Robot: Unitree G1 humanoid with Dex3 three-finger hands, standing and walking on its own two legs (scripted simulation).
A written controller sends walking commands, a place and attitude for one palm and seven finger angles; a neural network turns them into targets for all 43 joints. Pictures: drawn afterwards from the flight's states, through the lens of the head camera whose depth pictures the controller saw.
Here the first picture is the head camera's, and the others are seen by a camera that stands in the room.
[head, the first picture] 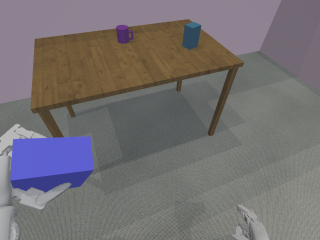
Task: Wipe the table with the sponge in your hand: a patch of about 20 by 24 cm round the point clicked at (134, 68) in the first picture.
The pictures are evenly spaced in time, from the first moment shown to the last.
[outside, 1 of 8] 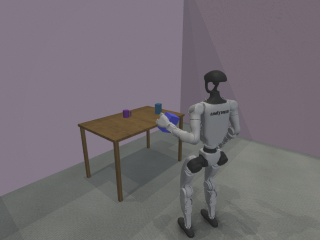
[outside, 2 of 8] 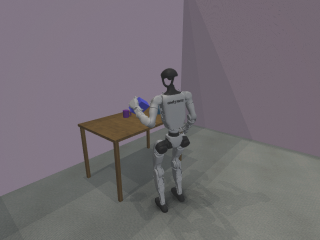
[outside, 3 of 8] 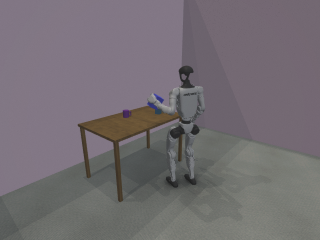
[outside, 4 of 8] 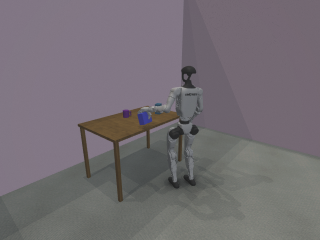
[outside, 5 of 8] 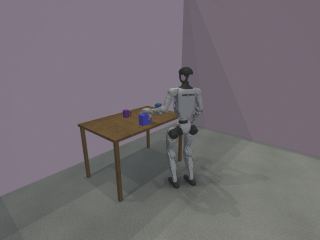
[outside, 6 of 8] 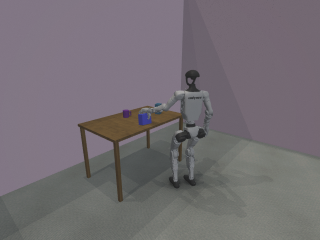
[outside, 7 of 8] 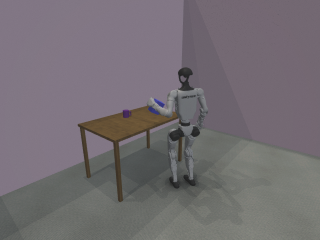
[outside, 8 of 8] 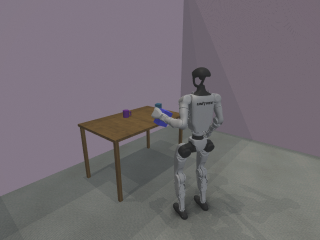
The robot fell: no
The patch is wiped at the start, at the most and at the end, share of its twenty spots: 0.00 1.00 1.00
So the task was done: yes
